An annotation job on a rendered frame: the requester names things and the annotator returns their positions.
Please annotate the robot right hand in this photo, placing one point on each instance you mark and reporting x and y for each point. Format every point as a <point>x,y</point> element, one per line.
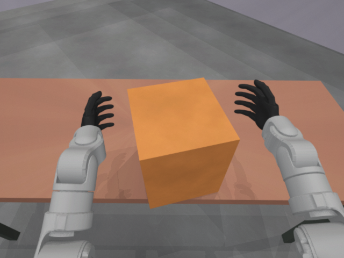
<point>265,106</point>

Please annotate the table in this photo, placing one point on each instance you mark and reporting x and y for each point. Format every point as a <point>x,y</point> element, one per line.
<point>39,116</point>

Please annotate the robot left upper arm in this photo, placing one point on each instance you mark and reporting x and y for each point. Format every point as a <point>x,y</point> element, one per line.
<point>67,249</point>

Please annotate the right robot forearm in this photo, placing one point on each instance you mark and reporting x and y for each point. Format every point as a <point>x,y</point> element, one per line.
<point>310,193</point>

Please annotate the robot left hand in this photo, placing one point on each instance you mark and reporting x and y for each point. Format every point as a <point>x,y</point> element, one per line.
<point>91,111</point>

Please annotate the left robot forearm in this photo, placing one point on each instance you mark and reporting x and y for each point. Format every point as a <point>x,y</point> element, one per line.
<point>70,209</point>

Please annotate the robot right upper arm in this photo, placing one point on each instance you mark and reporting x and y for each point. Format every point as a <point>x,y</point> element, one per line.
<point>320,240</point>

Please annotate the carton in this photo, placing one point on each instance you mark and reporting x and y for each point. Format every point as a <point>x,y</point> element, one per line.
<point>184,139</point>

